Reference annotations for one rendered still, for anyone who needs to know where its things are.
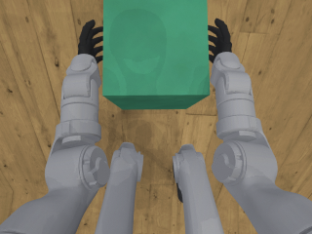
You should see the robot right hand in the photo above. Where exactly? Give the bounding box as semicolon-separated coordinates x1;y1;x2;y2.
208;18;232;63

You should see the carton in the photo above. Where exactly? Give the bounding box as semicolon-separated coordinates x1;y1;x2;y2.
102;0;211;110

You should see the robot right forearm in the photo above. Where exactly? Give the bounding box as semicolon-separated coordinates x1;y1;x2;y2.
210;52;273;152

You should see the robot right foot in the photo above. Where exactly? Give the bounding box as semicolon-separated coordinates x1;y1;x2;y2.
173;162;183;203

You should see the robot left upper arm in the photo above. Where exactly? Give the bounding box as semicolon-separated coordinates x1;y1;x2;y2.
0;144;111;234

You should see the robot right upper arm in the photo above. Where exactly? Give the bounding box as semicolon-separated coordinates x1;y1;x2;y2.
211;139;312;234

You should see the robot left forearm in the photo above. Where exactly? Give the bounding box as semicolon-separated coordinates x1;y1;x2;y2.
45;54;101;178

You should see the robot left hand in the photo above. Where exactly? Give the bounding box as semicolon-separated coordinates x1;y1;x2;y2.
78;19;103;63

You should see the robot right thigh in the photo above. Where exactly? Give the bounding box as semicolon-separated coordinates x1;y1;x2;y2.
172;149;224;234

